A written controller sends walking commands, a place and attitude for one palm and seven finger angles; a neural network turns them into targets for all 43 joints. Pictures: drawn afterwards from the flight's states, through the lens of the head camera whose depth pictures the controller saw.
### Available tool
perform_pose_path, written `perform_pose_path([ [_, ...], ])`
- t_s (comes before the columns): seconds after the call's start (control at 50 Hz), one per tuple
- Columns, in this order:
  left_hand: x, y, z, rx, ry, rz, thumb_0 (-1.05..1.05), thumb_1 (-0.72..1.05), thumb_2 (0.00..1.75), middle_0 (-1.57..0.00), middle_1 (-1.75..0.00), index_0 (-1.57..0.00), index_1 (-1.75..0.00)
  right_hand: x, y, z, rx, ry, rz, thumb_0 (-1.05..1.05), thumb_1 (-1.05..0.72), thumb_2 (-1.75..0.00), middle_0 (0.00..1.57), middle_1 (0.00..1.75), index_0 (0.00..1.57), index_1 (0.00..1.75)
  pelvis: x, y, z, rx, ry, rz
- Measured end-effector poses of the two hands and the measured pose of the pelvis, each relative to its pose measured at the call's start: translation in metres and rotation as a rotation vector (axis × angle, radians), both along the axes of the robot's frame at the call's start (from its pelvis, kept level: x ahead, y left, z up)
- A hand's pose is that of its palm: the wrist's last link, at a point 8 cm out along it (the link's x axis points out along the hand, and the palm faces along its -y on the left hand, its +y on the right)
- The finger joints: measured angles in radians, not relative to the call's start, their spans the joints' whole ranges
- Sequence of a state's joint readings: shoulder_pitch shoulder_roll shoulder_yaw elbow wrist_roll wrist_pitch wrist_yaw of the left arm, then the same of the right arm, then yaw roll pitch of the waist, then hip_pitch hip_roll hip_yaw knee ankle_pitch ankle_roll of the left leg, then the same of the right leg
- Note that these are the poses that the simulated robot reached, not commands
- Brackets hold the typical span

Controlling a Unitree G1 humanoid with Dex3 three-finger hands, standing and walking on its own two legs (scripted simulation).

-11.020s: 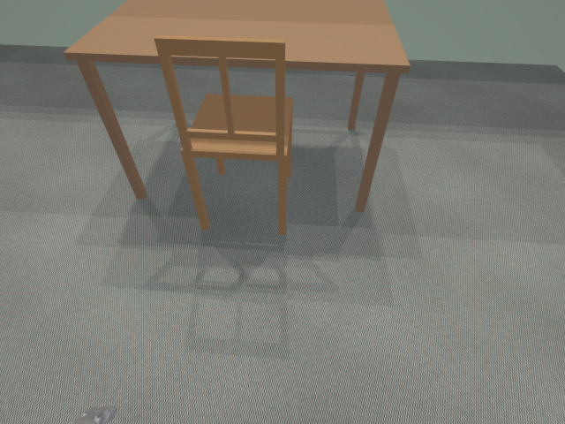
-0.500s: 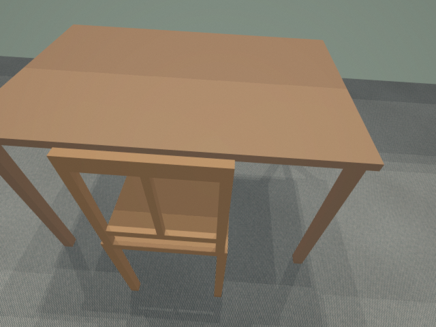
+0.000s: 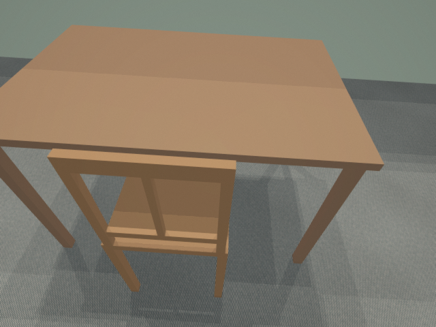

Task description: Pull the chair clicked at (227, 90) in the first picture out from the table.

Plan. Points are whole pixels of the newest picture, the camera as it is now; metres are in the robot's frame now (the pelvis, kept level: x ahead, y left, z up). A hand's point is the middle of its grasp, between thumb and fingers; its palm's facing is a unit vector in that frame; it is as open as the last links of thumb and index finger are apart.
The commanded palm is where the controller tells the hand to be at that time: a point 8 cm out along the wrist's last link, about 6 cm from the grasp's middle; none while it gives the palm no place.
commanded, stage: look again from close up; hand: left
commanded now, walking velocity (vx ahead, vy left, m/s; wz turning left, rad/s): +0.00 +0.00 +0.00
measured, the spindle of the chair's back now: (155, 207) +0.41 +0.18 -0.10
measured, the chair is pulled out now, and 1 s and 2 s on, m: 0.00 0.00 0.00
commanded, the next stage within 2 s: raise the hand toward the chair's back in 0.80 s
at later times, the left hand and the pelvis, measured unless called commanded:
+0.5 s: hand out of the picture -0.03 +0.16 -0.18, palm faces +0.02 -0.99 -0.15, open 7.3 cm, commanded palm none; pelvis +0.00 +0.01 +0.00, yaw +0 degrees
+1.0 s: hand out of the picture +0.04 +0.19 -0.14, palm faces +0.16 -0.95 -0.26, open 7.2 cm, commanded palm +0.10 +0.22 -0.07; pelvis +0.00 +0.00 -0.01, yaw +1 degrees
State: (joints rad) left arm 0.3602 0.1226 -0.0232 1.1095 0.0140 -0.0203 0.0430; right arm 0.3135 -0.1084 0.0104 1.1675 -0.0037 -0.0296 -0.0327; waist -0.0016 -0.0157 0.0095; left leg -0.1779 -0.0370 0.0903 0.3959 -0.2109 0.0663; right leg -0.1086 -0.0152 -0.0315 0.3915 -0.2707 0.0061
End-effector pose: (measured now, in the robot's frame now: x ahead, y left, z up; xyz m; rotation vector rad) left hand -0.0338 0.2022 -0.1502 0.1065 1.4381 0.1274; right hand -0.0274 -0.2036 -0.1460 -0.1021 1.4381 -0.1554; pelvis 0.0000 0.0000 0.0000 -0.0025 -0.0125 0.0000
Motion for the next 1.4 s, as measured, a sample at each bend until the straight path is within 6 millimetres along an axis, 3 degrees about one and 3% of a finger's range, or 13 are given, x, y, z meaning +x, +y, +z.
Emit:
perform_pose_path([
  [0.92,-0.004,0.006,0.000,0.006,0.017,0.000,0.00,0.91,0.90,-0.20,-0.30,-0.20,-0.30,-0.004,0.008,-0.001,0.009,0.013,0.001,0.00,-0.91,-0.90,0.20,0.30,0.20,0.30,0.001,0.007,-0.001,-0.004,0.011,0.005],
  [0.96,0.022,0.015,0.014,0.043,-0.123,0.048,0.02,0.93,0.90,-0.20,-0.30,-0.20,-0.30,0.005,0.001,0.002,-0.016,-0.072,0.014,0.01,-0.92,-0.90,0.20,0.30,0.20,0.30,-0.002,0.006,-0.003,0.000,0.012,0.011],
  [1.04,0.095,0.047,0.068,0.193,-0.549,0.082,0.06,0.96,0.89,-0.20,-0.29,-0.20,-0.30,0.037,-0.028,0.007,-0.076,-0.315,0.021,0.03,-0.93,-0.90,0.20,0.30,0.20,0.30,-0.004,0.004,-0.010,0.023,0.031,0.027],
  [1.12,0.176,0.033,0.129,0.165,-1.002,0.008,0.04,0.89,0.87,-0.19,-0.28,-0.19,-0.29,0.087,-0.055,0.014,-0.132,-0.546,0.068,0.03,-0.92,-0.90,0.20,0.30,0.20,0.30,-0.013,0.002,-0.020,0.002,0.060,0.048],
  [1.18,0.213,0.008,0.142,0.028,-1.272,-0.039,0.03,0.81,0.84,-0.18,-0.27,-0.18,-0.28,0.126,-0.072,0.027,-0.172,-0.688,0.097,0.02,-0.92,-0.90,0.20,0.30,0.20,0.30,-0.021,-0.008,-0.035,0.005,0.128,0.032],
  [1.22,0.217,-0.009,0.134,-0.082,-1.381,-0.070,0.02,0.76,0.83,-0.18,-0.27,-0.17,-0.27,0.148,-0.080,0.037,-0.189,-0.765,0.121,0.02,-0.92,-0.90,0.20,0.30,0.20,0.30,-0.025,-0.016,-0.046,0.008,0.164,0.019],
  [1.28,0.197,-0.024,0.103,-0.170,-1.397,-0.128,0.01,0.68,0.80,-0.17,-0.26,-0.17,-0.26,0.179,-0.089,0.049,-0.205,-0.857,0.176,0.02,-0.91,-0.90,0.20,0.30,0.20,0.30,-0.030,-0.028,-0.064,0.008,0.204,0.015],
  [1.34,0.160,-0.018,0.071,-0.137,-1.291,-0.119,0.01,0.60,0.77,-0.17,-0.25,-0.17,-0.25,0.205,-0.092,0.049,-0.207,-0.910,0.228,0.01,-0.91,-0.90,0.20,0.30,0.20,0.30,-0.034,-0.038,-0.080,0.003,0.226,0.021],
  [1.4,0.125,0.001,0.065,-0.019,-1.249,-0.043,0.01,0.52,0.74,-0.17,-0.24,-0.17,-0.24,0.223,-0.085,0.039,-0.184,-0.938,0.265,0.01,-0.91,-0.90,0.19,0.30,0.20,0.30,-0.038,-0.046,-0.092,-0.012,0.236,0.037],
])
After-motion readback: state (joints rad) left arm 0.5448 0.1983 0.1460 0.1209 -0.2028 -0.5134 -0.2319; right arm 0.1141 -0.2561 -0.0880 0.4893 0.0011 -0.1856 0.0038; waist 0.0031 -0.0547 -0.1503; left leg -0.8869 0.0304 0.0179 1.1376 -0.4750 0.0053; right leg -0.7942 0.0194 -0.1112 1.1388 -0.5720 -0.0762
